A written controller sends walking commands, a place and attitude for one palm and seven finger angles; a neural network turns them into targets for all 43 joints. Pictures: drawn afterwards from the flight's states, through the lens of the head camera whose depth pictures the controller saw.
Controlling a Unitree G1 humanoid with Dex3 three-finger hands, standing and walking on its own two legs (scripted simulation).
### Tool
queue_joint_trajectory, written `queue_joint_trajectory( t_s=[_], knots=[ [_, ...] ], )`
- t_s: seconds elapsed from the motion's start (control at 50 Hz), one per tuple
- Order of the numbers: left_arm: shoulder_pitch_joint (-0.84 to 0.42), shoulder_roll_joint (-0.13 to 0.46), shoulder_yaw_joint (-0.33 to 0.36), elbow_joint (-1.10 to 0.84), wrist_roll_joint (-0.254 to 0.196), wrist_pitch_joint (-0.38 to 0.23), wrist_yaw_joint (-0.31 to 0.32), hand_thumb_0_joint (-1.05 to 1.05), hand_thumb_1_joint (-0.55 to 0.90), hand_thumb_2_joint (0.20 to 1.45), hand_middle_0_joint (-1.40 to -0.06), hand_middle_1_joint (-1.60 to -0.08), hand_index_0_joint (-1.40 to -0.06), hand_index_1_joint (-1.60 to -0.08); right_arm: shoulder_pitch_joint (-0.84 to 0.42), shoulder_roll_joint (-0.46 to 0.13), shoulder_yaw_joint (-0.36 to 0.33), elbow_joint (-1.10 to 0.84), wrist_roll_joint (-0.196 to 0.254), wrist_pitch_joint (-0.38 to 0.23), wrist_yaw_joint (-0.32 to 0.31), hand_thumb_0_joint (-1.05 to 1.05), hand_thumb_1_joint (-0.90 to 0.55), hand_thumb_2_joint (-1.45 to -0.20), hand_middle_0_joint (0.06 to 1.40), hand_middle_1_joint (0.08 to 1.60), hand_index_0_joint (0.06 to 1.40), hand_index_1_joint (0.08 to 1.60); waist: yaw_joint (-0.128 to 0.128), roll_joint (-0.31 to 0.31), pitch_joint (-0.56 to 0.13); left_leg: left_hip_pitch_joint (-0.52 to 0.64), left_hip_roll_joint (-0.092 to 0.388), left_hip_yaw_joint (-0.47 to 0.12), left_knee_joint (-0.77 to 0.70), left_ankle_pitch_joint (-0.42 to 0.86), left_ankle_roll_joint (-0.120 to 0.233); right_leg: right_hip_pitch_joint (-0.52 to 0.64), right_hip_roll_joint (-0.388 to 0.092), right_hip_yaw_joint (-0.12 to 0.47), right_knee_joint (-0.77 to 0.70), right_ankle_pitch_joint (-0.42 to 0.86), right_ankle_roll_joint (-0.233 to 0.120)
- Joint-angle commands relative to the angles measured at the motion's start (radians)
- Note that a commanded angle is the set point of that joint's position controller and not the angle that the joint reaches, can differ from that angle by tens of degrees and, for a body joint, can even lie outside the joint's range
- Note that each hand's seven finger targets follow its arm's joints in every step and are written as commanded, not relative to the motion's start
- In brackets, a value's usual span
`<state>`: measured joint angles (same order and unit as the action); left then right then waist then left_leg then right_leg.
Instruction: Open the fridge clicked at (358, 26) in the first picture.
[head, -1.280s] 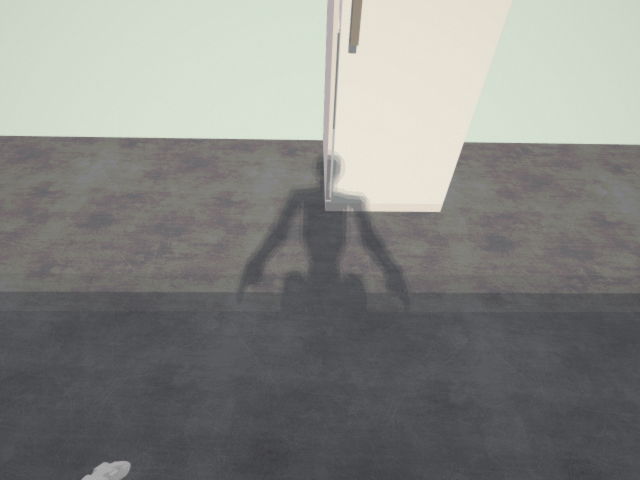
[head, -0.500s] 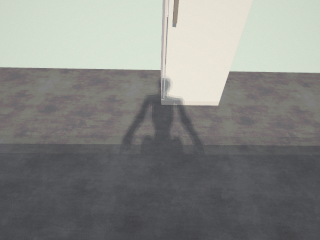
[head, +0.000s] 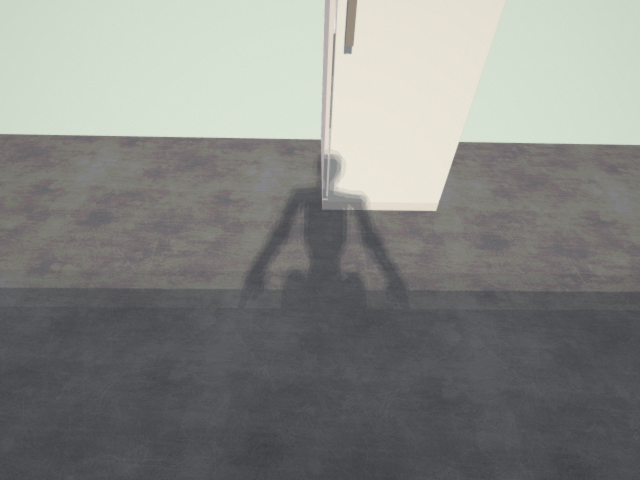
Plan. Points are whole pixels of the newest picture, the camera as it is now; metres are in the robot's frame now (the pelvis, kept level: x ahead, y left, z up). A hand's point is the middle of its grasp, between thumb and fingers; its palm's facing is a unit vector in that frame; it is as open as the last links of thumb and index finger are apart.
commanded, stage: look at it before walking up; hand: left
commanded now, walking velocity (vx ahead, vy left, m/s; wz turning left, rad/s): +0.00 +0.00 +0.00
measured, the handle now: out of the picture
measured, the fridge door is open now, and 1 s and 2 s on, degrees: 0 0 0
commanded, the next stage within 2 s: walk to a spot facing it in 0.16 s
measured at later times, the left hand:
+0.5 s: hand out of the picture +0.06 +0.21 -0.18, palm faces -0.07 -0.97 -0.25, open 7.4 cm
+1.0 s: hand (268, 453) +0.20 +0.09 -0.17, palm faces -0.21 -0.96 -0.17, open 7.3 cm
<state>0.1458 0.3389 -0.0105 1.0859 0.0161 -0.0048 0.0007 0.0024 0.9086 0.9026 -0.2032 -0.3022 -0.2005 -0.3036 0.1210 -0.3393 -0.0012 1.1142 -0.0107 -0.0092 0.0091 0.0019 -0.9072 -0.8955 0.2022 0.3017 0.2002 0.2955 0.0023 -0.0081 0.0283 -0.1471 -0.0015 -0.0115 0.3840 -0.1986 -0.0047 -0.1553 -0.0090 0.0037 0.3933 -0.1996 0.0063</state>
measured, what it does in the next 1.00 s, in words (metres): walks ahead, turning right: right foot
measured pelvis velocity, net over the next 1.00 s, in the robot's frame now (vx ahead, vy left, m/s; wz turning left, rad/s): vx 0.19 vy -0.08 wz -0.28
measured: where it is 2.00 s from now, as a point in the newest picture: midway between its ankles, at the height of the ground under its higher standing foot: (382, 370)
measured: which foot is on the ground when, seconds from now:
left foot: down 0.00-0.68, up 0.70-1.00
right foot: down 0.00-0.48, up 0.50-0.66, down 0.68-1.00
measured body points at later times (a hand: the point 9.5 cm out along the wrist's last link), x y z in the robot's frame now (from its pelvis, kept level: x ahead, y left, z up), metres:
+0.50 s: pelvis +0.03 +0.00 -0.01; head +0.03 +0.00 +0.44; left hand +0.07 +0.26 -0.16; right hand +0.06 -0.28 -0.15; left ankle +0.01 +0.12 -0.75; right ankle +0.01 -0.12 -0.74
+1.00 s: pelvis +0.19 -0.08 +0.00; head +0.20 -0.08 +0.45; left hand +0.21 +0.14 -0.16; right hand +0.20 -0.32 -0.15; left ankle +0.31 +0.05 -0.67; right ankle +0.11 -0.14 -0.74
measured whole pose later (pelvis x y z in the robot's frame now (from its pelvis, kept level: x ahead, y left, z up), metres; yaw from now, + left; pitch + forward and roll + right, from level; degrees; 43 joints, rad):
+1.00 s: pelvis +0.19 -0.08 +0.00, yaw -16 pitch +0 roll +0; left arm 0.40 0.13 0.02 1.08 0.03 -0.07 0.01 0.00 0.91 0.90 -0.20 -0.30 -0.20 -0.30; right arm 0.18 -0.19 -0.06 1.02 -0.03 -0.02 0.03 0.00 -0.91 -0.90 0.20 0.30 0.19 0.29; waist 0.01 0.01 0.01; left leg -0.61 0.14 0.07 0.99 -0.16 -0.05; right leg -0.06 0.06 -0.02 0.34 -0.28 -0.07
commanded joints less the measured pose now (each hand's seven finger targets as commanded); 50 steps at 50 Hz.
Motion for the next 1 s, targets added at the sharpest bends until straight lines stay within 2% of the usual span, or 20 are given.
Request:
queue_joint_trajectory(
  t_s=[0.0, 0.24, 0.28, 0.32, 0.38, 0.42, 0.46, 0.5, 0.54, 0.58, 0.62, 0.64, 0.66, 0.68, 0.7, 0.72, 0.76, 0.82, 0.9, 0.98],
  knots=[
    [-0.042, 0.208, 0.044, -0.064, -0.003, -0.021, 0.01, 0.0, 0.9, 0.9, -0.2, -0.3, -0.2, -0.3, -0.051, -0.208, -0.035, -0.067, 0.004, -0.024, -0.018, 0.0, -0.9, -0.9, 0.2, 0.3, 0.2, 0.3, 0.0, 0.011, -0.042, -0.002, 0.118, -0.099, -0.078, 0.089, 0.033, -0.005, -0.108, 0.099, -0.075, 0.069, -0.033],
    [-0.041, 0.211, 0.044, -0.059, -0.004, -0.023, 0.01, 0.0, 0.9, 0.9, -0.2, -0.3, -0.2, -0.3, -0.057, -0.207, -0.032, -0.065, 0.004, -0.025, -0.019, 0.0, -0.9, -0.9, 0.2, 0.3, 0.2, 0.3, 0.001, 0.007, -0.055, 0.017, 0.119, -0.092, -0.076, 0.123, 0.031, 0.016, -0.115, 0.097, -0.079, 0.114, -0.034],
    [0.02, 0.098, 0.023, -0.033, -0.004, -0.002, 0.012, 0.0, 0.9, 0.9, -0.2, -0.3, -0.2, -0.3, 0.003, -0.093, -0.009, -0.04, -0.006, -0.008, -0.017, 0.0, -0.9, -0.9, 0.2, 0.3, 0.2, 0.3, -0.002, -0.009, -0.058, 0.032, 0.113, -0.051, -0.047, 0.008, 0.008, -0.014, -0.101, 0.112, -0.074, -0.016, -0.023],
    [0.049, 0.096, 0.03, -0.043, 0.001, 0.015, 0.002, 0.0, 0.9, 0.9, -0.2, -0.3, -0.2, -0.3, 0.039, -0.084, -0.014, -0.044, -0.011, 0.003, -0.015, 0.0, -0.9, -0.9, 0.2, 0.3, 0.2, 0.3, 0.0, -0.009, 0.0, -0.021, 0.107, -0.038, -0.037, -0.224, 0.012, -0.08, -0.085, 0.146, -0.082, -0.245, -0.036],
    [0.074, 0.108, 0.05, -0.076, 0.007, 0.023, -0.014, 0.0, 0.9, 0.9, -0.2, -0.3, -0.2, -0.3, 0.058, -0.106, -0.032, -0.071, -0.015, 0.006, -0.015, 0.0, -0.9, -0.9, 0.2, 0.3, 0.2, 0.3, 0.0, -0.014, 0.085, -0.084, 0.116, -0.037, -0.02, -0.391, 0.025, -0.177, -0.059, 0.183, -0.057, -0.388, -0.061],
    [0.086, 0.09, 0.059, -0.104, 0.007, 0.019, -0.02, 0.0, 0.9, 0.9, -0.2, -0.3, -0.2, -0.3, 0.099, -0.117, -0.046, -0.085, -0.014, -0.002, -0.017, 0.0, -0.9, -0.9, 0.2, 0.3, 0.2, 0.3, -0.014, 0.033, 0.107, -0.047, 0.16, -0.085, -0.041, -0.446, 0.055, -0.265, -0.021, 0.165, 0.034, -0.393, -0.067],
    [0.075, 0.036, 0.059, -0.135, 0.003, 0.006, -0.028, 0.0, 0.9, 0.9, -0.2, -0.3, -0.2, -0.3, 0.162, -0.154, -0.066, -0.082, -0.012, -0.017, -0.024, 0.0, -0.9, -0.9, 0.2, 0.3, 0.2, 0.3, -0.04, 0.177, 0.108, 0.063, 0.297, -0.237, -0.155, -0.455, 0.129, -0.389, 0.052, 0.027, 0.281, -0.252, -0.041],
    [-0.013, 0.022, 0.064, -0.184, 0.005, -0.005, -0.034, 0.0, 0.9, 0.9, -0.2, -0.3, -0.2, -0.3, 0.225, -0.149, -0.078, -0.079, -0.008, -0.036, -0.026, 0.0, -0.9, -0.9, 0.2, 0.3, 0.2, 0.3, -0.073, 0.174, 0.087, 0.189, 0.404, -0.278, -0.194, -0.251, 0.206, -0.527, -0.017, 0.001, 0.476, -0.311, -0.02],
    [-0.031, -0.005, 0.07, -0.198, 0.006, -0.014, -0.04, 0.0, 0.9, 0.9, -0.2, -0.3, -0.2, -0.3, 0.236, -0.113, -0.077, -0.073, -0.013, -0.048, -0.029, 0.0, -0.9, -0.9, 0.2, 0.3, 0.2, 0.3, -0.066, 0.149, 0.099, 0.195, 0.402, -0.183, -0.149, -0.019, 0.2, -0.531, -0.066, -0.006, 0.485, -0.311, -0.014],
    [0.022, -0.04, 0.07, -0.182, 0.003, -0.019, -0.046, 0.0, 0.9, 0.9, -0.2, -0.3, -0.2, -0.3, 0.191, -0.095, -0.074, -0.079, -0.019, -0.05, -0.031, 0.0, -0.9, -0.9, 0.2, 0.3, 0.2, 0.3, -0.026, 0.149, 0.07, 0.13, 0.364, -0.048, -0.09, 0.098, 0.152, -0.382, -0.076, -0.051, 0.368, -0.286, -0.017],
    [0.194, -0.051, 0.079, -0.121, 0.005, -0.019, -0.049, 0.0, 0.9, 0.9, -0.2, -0.3, -0.2, -0.3, 0.128, -0.086, -0.073, -0.091, -0.016, -0.049, -0.029, 0.0, -0.9, -0.9, 0.2, 0.3, 0.2, 0.3, 0.064, 0.107, 0.012, -0.035, 0.28, 0.089, 0.093, 0.08, 0.087, -0.067, -0.017, -0.126, 0.206, -0.096, -0.03],
    [0.35, -0.008, 0.091, -0.065, 0.01, -0.026, -0.042, 0.0, 0.9, 0.9, -0.2, -0.3, -0.2, -0.3, 0.117, -0.064, -0.069, -0.094, -0.007, -0.05, -0.023, 0.0, -0.9, -0.9, 0.2, 0.3, 0.2, 0.3, 0.134, -0.016, -0.047, -0.148, 0.208, 0.167, 0.312, 0.081, 0.047, 0.138, 0.001, -0.107, 0.129, -0.044, -0.045],
    [0.485, 0.109, 0.12, -0.033, 0.019, -0.043, -0.021, 0.0, 0.9, 0.9, -0.2, -0.3, -0.2, -0.3, 0.114, 0.015, -0.051, -0.132, 0.006, -0.053, -0.01, 0.0, -0.9, -0.9, 0.2, 0.3, 0.2, 0.3, 0.176, -0.347, -0.084, -0.416, 0.095, 0.227, 0.645, -0.211, -0.007, 0.29, -0.256, 0.313, -0.047, -0.201, -0.139],
    [0.516, 0.142, 0.12, -0.027, -0.002, -0.046, -0.006, 0.0, 0.9, 0.9, -0.2, -0.3, -0.2, -0.3, 0.056, 0.027, -0.047, -0.178, 0.001, -0.06, -0.007, 0.0, -0.9, -0.9, 0.2, 0.3, 0.2, 0.3, 0.166, -0.349, -0.072, -0.542, 0.052, 0.127, 0.818, -0.382, -0.005, 0.281, -0.384, 0.633, -0.19, -0.161, -0.215],
    [0.46, 0.129, 0.121, -0.043, -0.007, -0.048, 0.006, 0.0, 0.9, 0.9, -0.2, -0.3, -0.2, -0.3, 0.045, 0.012, -0.055, -0.174, -0.001, -0.059, -0.007, 0.0, -0.9, -0.9, 0.2, 0.3, 0.2, 0.3, 0.139, -0.221, -0.036, -0.578, 0.101, 0.057, 0.881, -0.32, 0.005, 0.268, -0.393, 0.607, -0.183, -0.167, -0.251],
    [0.394, 0.085, 0.112, -0.058, -0.004, -0.05, 0.007, 0.0, 0.9, 0.9, -0.2, -0.3, -0.2, -0.3, 0.008, 0.026, -0.057, -0.158, -0.003, -0.06, -0.004, 0.0, -0.9, -0.9, 0.2, 0.3, 0.2, 0.3, 0.125, -0.134, 0.031, -0.581, 0.137, 0.041, 0.896, -0.23, 0.005, 0.15, -0.359, 0.54, -0.183, -0.183, -0.244],
    [0.282, 0.021, 0.088, -0.085, 0.002, -0.055, 0.008, 0.0, 0.9, 0.9, -0.2, -0.3, -0.2, -0.3, 0.046, 0.047, -0.059, -0.134, -0.014, -0.047, -0.002, 0.0, -0.9, -0.9, 0.2, 0.3, 0.2, 0.3, 0.051, -0.026, 0.077, -0.507, 0.162, 0.025, 0.854, -0.135, -0.01, -0.005, -0.314, 0.41, -0.193, -0.155, -0.222],
    [0.261, -0.021, 0.079, -0.073, 0.007, -0.067, 0.012, 0.0, 0.9, 0.9, -0.2, -0.3, -0.2, -0.3, 0.135, 0.091, -0.061, -0.1, -0.018, -0.023, 0.004, 0.0, -0.9, -0.9, 0.2, 0.3, 0.2, 0.3, -0.005, -0.035, 0.066, -0.447, 0.156, 0.059, 0.768, -0.045, -0.031, -0.071, -0.235, 0.233, -0.206, -0.023, -0.185],
    [0.298, -0.032, 0.074, -0.041, 0.004, -0.082, 0.013, 0.0, 0.9, 0.9, -0.2, -0.3, -0.2, -0.3, 0.087, 0.099, -0.066, -0.131, -0.014, -0.02, 0.015, 0.0, -0.9, -0.9, 0.2, 0.3, 0.2, 0.3, -0.001, -0.066, 0.077, -0.513, 0.153, 0.071, 0.659, 0.047, -0.047, -0.001, -0.202, 0.172, -0.223, 0.052, -0.183],
    [0.352, -0.052, 0.069, -0.014, 0.006, -0.086, 0.02, 0.0, 0.9, 0.9, -0.2, -0.3, -0.2, -0.3, -0.038, 0.116, -0.059, -0.183, -0.011, -0.032, 0.021, 0.0, -0.9, -0.9, 0.2, 0.3, 0.2, 0.3, 0.038, -0.077, 0.094, -0.542, 0.144, 0.088, 0.495, 0.049, -0.043, 0.087, -0.205, 0.17, -0.2, 0.196, -0.188]
  ],
)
